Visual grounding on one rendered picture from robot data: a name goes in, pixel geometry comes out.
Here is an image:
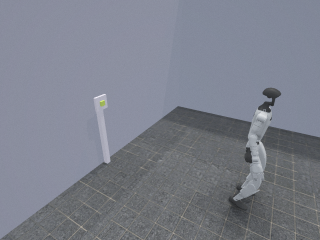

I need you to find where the right robot shin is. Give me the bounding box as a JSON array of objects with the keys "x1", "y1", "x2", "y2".
[{"x1": 233, "y1": 183, "x2": 259, "y2": 201}]

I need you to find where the robot left thigh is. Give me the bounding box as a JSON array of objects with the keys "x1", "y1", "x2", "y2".
[{"x1": 258, "y1": 142, "x2": 267, "y2": 172}]

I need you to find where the right robot hand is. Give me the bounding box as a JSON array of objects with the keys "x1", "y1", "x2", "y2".
[{"x1": 252, "y1": 164, "x2": 265, "y2": 182}]

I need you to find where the panel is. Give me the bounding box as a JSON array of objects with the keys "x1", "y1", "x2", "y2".
[{"x1": 93, "y1": 94, "x2": 111, "y2": 164}]

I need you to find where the robot right upper arm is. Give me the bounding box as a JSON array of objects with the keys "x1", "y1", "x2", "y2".
[{"x1": 248, "y1": 111, "x2": 268, "y2": 140}]

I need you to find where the button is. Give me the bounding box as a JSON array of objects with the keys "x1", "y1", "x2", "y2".
[{"x1": 99, "y1": 100, "x2": 106, "y2": 107}]

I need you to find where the right robot forearm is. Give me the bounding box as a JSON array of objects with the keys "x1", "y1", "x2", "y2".
[{"x1": 248, "y1": 135, "x2": 260, "y2": 164}]

